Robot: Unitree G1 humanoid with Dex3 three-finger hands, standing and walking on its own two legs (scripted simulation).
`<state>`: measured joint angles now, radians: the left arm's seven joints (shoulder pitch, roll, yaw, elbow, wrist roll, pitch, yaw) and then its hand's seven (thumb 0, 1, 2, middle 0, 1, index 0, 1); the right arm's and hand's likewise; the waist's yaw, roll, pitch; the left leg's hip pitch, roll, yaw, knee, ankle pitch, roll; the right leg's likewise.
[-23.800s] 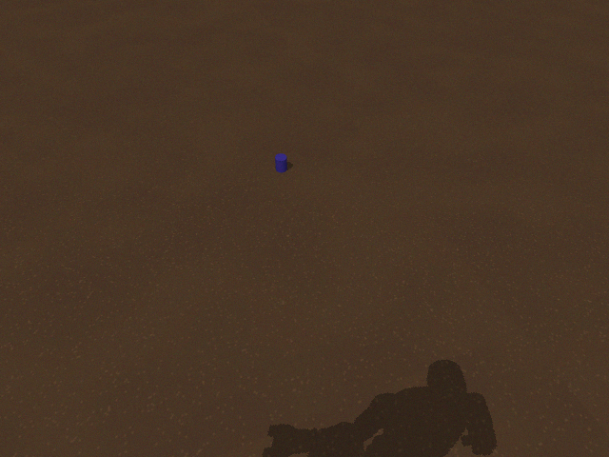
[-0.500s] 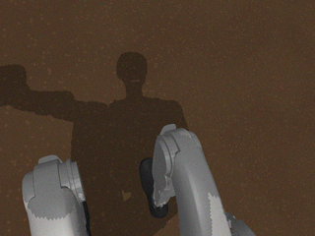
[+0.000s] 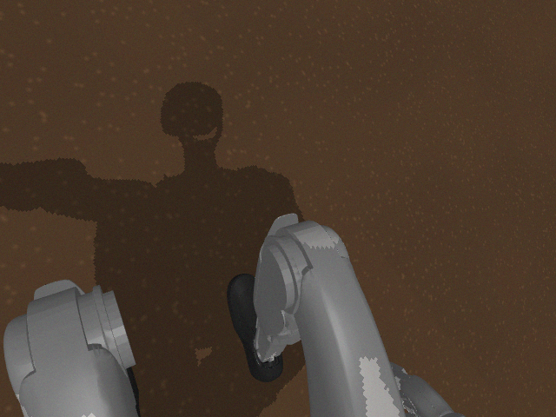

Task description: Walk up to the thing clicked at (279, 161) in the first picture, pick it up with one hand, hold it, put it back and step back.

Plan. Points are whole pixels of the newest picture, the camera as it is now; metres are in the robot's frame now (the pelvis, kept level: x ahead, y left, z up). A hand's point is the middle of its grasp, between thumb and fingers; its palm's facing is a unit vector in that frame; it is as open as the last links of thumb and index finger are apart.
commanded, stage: rest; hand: left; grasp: from above
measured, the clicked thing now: out of the picture +0.47 +0.35 -0.25
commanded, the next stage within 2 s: open in 1.10 s
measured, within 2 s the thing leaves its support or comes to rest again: rests again in 0.34 s
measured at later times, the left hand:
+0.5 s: hand out of the picture +0.45 +0.34 -0.23, palm faces -0.45 -0.13 -0.88, open 8.0 cm
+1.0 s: hand out of the picture +0.45 +0.34 -0.24, palm faces -0.46 -0.12 -0.88, open 8.0 cm
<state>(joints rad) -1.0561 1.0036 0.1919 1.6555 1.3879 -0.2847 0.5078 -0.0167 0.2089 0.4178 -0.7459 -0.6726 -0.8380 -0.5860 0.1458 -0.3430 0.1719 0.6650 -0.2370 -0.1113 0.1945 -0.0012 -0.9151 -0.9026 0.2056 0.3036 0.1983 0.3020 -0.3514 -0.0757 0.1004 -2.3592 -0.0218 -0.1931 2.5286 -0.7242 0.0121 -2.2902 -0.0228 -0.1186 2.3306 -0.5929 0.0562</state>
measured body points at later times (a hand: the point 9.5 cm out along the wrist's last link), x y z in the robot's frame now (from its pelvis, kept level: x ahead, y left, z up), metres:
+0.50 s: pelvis +0.00 +0.00 +0.00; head +0.27 +0.12 +0.33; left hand +0.47 +0.34 -0.18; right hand +0.04 -0.27 -0.05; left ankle +0.06 +0.12 -0.27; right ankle +0.13 -0.13 -0.27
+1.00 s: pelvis +0.00 +0.00 -0.01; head +0.28 +0.12 +0.33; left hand +0.47 +0.34 -0.19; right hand +0.04 -0.26 -0.05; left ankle +0.06 +0.12 -0.27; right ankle +0.13 -0.13 -0.27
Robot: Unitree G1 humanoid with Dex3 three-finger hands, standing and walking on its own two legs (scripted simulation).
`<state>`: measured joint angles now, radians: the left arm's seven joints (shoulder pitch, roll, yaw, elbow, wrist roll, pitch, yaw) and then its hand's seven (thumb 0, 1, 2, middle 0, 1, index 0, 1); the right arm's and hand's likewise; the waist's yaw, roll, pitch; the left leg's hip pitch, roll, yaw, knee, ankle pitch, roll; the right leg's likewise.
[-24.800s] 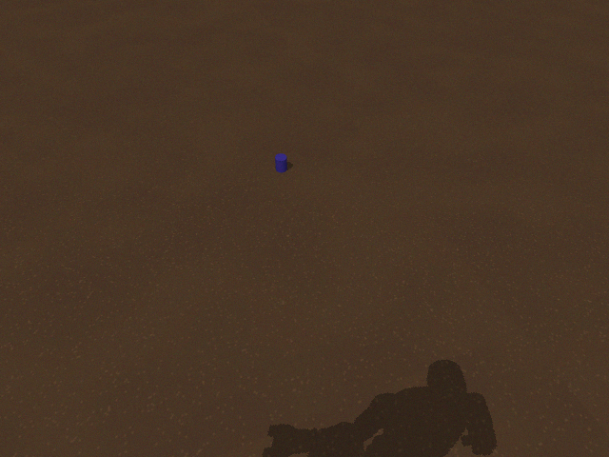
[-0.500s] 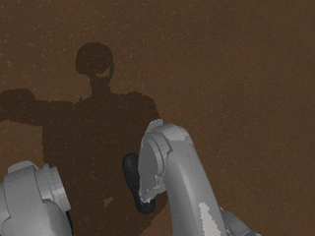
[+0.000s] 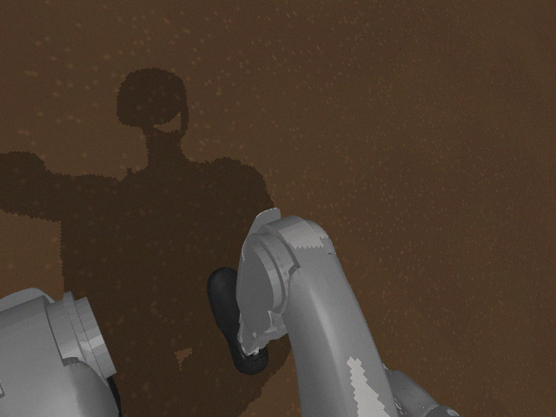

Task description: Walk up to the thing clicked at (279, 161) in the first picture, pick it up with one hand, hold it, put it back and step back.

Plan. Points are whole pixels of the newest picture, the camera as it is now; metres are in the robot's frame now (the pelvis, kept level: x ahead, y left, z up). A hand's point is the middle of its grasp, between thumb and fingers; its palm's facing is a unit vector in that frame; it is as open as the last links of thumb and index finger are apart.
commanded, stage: rest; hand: left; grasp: from above
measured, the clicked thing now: out of the picture +0.46 +0.36 -0.26
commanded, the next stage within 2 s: open in 0.10 s
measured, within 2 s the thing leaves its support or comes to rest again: neither
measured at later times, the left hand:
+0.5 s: hand out of the picture +0.45 +0.35 -0.23, palm faces -0.45 -0.14 -0.88, open 8.9 cm
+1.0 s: hand out of the picture +0.45 +0.35 -0.23, palm faces -0.46 -0.14 -0.88, open 11.8 cm
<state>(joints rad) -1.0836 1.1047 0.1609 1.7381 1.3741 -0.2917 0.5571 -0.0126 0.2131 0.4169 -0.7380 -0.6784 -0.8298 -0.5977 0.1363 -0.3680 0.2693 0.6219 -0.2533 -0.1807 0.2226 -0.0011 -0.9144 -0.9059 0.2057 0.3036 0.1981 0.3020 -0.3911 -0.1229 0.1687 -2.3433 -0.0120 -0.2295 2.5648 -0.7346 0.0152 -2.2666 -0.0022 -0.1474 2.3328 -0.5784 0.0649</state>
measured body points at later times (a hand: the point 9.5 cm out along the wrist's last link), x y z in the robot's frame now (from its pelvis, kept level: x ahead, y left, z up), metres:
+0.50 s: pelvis +0.00 +0.00 +0.00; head +0.28 +0.13 +0.33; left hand +0.47 +0.36 -0.18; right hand +0.05 -0.27 -0.04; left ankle +0.06 +0.12 -0.27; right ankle +0.14 -0.13 -0.27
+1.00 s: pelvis +0.00 +0.00 +0.01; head +0.28 +0.13 +0.33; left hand +0.47 +0.36 -0.18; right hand +0.05 -0.26 -0.04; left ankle +0.06 +0.12 -0.27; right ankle +0.14 -0.13 -0.27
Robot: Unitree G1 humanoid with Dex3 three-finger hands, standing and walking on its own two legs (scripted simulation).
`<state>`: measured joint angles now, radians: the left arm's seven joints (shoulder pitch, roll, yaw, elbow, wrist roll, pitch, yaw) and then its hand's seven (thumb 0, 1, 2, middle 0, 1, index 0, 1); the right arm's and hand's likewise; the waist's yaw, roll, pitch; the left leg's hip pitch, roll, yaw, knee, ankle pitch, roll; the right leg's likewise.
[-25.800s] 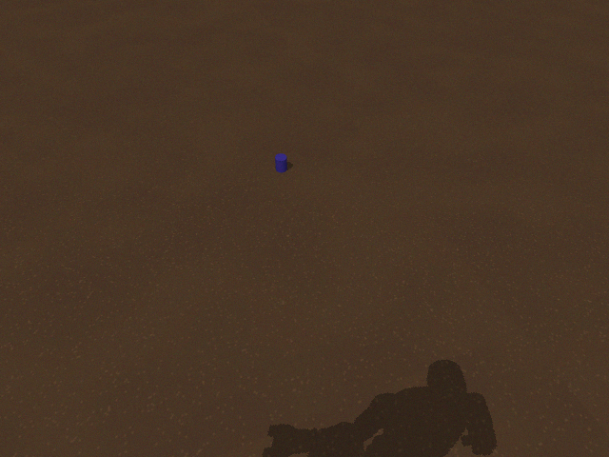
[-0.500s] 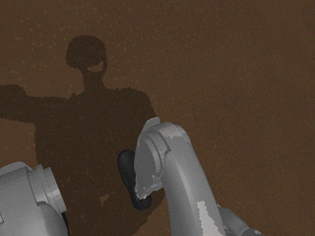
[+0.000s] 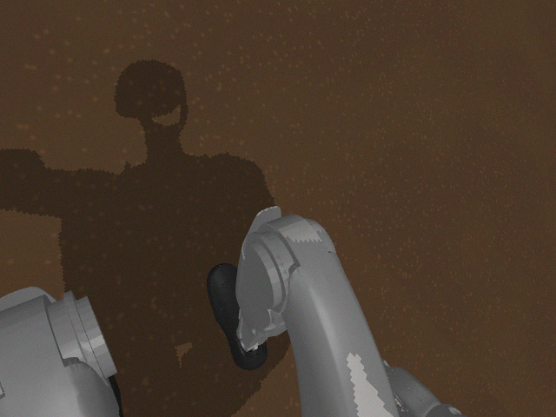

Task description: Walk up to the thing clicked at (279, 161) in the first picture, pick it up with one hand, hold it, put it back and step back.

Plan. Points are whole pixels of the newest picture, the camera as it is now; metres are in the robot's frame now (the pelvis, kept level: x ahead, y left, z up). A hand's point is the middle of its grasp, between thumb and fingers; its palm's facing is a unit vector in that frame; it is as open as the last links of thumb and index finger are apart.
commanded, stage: withdraw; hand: left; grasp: from above
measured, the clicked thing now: out of the picture +0.46 +0.36 -0.27
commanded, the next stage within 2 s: home in 1.06 s
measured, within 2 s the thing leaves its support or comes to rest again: neither
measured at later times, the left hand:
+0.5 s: hand out of the picture +0.46 +0.39 -0.12, palm faces -0.35 -0.07 -0.93, open 13.7 cm
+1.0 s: hand out of the picture +0.42 +0.36 -0.12, palm faces -0.50 -0.11 -0.86, open 12.6 cm
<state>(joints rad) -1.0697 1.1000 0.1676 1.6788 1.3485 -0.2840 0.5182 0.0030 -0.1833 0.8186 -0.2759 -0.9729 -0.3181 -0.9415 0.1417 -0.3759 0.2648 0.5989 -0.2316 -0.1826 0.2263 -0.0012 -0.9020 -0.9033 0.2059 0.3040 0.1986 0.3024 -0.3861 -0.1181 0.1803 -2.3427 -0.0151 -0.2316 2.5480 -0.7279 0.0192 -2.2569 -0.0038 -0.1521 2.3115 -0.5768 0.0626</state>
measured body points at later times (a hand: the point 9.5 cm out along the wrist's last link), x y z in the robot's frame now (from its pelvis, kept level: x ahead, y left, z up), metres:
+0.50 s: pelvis +0.01 +0.00 +0.03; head +0.24 +0.12 +0.39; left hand +0.48 +0.39 -0.07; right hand +0.09 -0.26 -0.05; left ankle +0.06 +0.12 -0.27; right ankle +0.14 -0.13 -0.27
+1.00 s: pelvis -0.01 +0.00 +0.04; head +0.23 +0.10 +0.41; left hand +0.45 +0.36 -0.07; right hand +0.06 -0.29 -0.04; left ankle +0.06 +0.12 -0.27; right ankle +0.14 -0.13 -0.27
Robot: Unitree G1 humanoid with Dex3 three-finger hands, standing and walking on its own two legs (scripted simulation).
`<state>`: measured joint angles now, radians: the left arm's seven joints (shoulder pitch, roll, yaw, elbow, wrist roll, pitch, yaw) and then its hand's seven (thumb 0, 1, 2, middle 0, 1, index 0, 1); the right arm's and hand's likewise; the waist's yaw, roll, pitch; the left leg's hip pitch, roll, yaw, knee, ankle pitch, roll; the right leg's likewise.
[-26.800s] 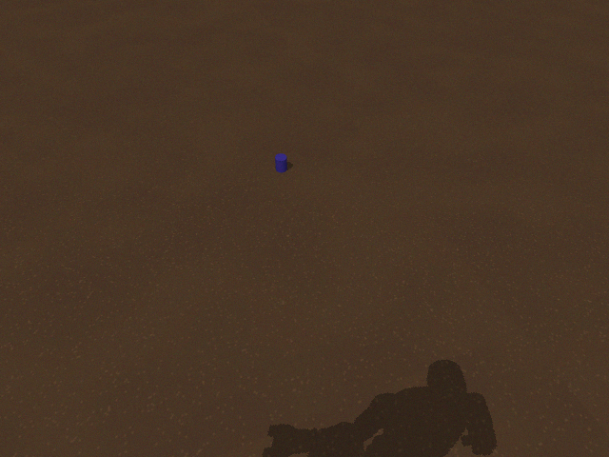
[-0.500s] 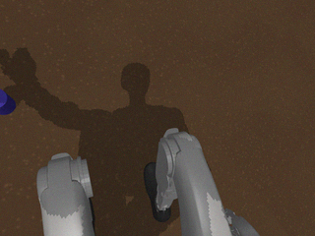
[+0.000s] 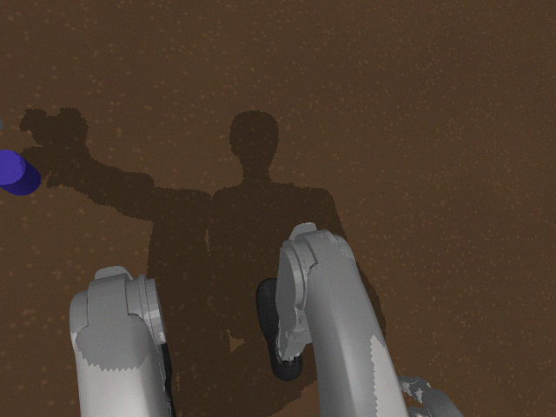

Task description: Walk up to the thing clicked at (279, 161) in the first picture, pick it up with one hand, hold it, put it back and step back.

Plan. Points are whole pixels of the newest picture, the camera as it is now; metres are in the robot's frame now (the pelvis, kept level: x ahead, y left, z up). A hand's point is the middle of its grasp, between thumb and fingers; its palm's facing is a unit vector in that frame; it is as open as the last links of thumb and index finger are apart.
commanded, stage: withdraw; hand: left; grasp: from above
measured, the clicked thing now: (13, 173) +0.51 +0.31 -0.31
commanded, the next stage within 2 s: home in 0.06 s
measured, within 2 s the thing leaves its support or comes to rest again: neither
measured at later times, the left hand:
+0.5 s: hand out of the picture +0.48 +0.33 -0.09, palm faces -0.42 -0.17 -0.89, open 11.3 cm
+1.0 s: hand out of the picture +0.31 +0.24 +0.11, palm faces -0.12 -0.82 -0.56, open 7.4 cm
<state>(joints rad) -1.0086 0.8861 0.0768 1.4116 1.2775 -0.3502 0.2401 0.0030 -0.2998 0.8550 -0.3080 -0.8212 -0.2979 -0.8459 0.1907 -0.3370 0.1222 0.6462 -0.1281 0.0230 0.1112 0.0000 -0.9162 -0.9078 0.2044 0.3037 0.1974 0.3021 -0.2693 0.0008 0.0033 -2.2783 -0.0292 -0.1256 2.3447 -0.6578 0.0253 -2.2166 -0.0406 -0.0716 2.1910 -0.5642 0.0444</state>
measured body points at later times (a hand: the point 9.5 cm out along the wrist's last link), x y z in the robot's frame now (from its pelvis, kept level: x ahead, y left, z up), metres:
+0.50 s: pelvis +0.01 +0.01 +0.03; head +0.25 +0.07 +0.41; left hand +0.50 +0.33 -0.04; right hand +0.07 -0.27 -0.07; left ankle +0.08 +0.11 -0.32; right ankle +0.13 -0.14 -0.32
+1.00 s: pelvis +0.03 -0.01 +0.21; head +0.17 +0.03 +0.64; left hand +0.32 +0.29 +0.15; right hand +0.26 -0.23 +0.11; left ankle +0.08 +0.11 -0.32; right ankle +0.13 -0.14 -0.32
